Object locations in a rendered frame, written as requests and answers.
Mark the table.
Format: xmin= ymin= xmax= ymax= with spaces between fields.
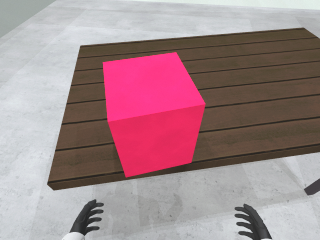
xmin=47 ymin=27 xmax=320 ymax=196

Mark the robot right hand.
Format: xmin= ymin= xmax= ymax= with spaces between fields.
xmin=234 ymin=203 xmax=272 ymax=240

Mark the robot left hand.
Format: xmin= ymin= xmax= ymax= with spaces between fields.
xmin=69 ymin=199 xmax=104 ymax=236

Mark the carton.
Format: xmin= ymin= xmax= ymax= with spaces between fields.
xmin=103 ymin=52 xmax=206 ymax=178

